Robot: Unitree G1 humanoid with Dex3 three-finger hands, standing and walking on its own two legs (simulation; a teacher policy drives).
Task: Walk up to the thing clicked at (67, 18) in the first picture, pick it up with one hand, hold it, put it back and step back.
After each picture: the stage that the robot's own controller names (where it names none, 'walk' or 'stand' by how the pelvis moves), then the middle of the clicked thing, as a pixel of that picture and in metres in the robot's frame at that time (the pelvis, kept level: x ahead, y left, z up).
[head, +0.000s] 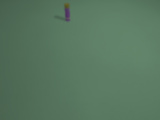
stand; (67, 12) +2.01 +0.21 -0.65
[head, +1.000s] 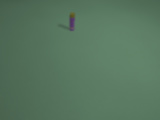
walk; (72, 22) +1.88 +0.13 -0.63
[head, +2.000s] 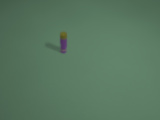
walk; (63, 43) +1.25 +0.14 -0.64
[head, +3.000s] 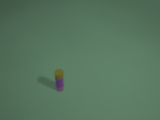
walk; (59, 80) +0.77 +0.16 -0.64
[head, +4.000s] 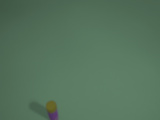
stand; (52, 112) +0.47 +0.19 -0.64
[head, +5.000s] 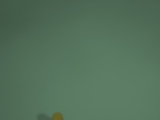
stand; out of the picture +0.45 +0.21 -0.66
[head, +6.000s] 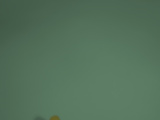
stand; out of the picture +0.43 +0.21 -0.66
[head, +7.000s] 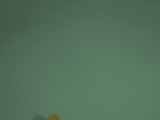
stand; out of the picture +0.44 +0.22 -0.66
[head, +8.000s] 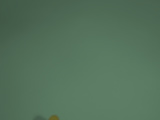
stand; out of the picture +0.42 +0.22 -0.66
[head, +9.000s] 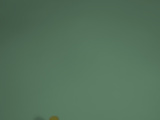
go down; out of the picture +0.43 +0.22 -0.66
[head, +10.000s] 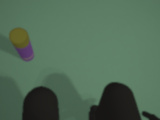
go down; (23, 47) +0.51 +0.23 -0.31
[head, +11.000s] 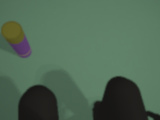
approach; (19, 42) +0.52 +0.23 -0.26
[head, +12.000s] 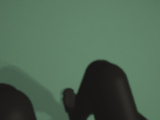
close in; out of the picture +0.51 +0.28 -0.17
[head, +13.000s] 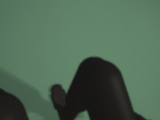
close; out of the picture +0.50 +0.30 -0.17
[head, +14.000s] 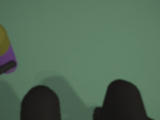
lift; (0, 53) +0.40 +0.26 -0.05
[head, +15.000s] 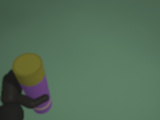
hold; (36, 88) +0.31 +0.16 +0.07
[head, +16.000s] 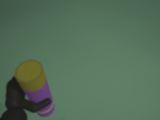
hold; (38, 93) +0.31 +0.16 +0.03
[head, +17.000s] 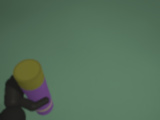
hold; (37, 91) +0.31 +0.16 +0.03
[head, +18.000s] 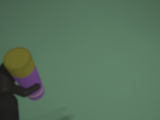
crouch; (28, 78) +0.36 +0.18 -0.02
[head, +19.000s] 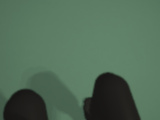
lower; out of the picture +0.53 +0.24 -0.03
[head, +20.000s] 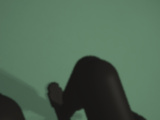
lower; out of the picture +0.49 +0.28 -0.17
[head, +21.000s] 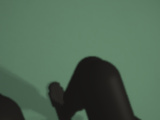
lower; out of the picture +0.49 +0.29 -0.18
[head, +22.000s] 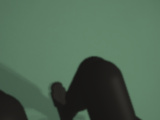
lower; out of the picture +0.49 +0.28 -0.18
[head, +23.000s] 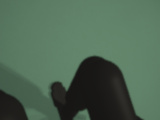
lower; out of the picture +0.48 +0.28 -0.18
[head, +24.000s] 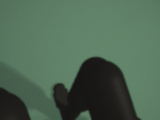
open; out of the picture +0.49 +0.27 -0.18
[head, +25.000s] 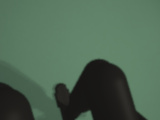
stand; out of the picture +0.48 +0.28 -0.18
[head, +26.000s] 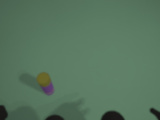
stand; (46, 85) +0.47 +0.20 -0.47
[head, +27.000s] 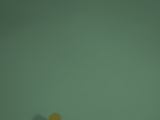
stand; out of the picture +0.43 +0.19 -0.60
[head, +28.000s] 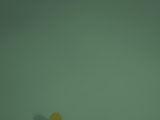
stand; out of the picture +0.43 +0.18 -0.60
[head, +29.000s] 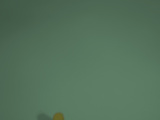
stand; out of the picture +0.43 +0.18 -0.63
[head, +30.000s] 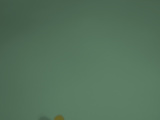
stand; out of the picture +0.44 +0.19 -0.66
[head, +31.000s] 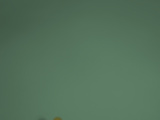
stand; out of the picture +0.42 +0.20 -0.66
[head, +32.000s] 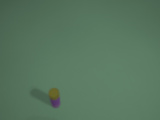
walk; (55, 98) +0.48 +0.15 -0.64
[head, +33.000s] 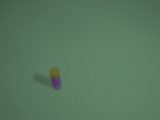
walk; (56, 79) +0.65 +0.21 -0.63
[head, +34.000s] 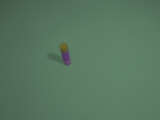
walk; (65, 54) +0.95 +0.24 -0.64
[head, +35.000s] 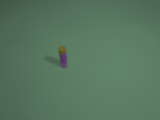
stand; (63, 57) +1.03 +0.20 -0.64
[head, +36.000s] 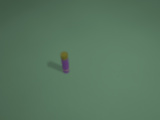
stand; (65, 63) +1.03 +0.19 -0.66
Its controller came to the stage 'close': yes
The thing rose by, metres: 0.68
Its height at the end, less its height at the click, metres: +0.00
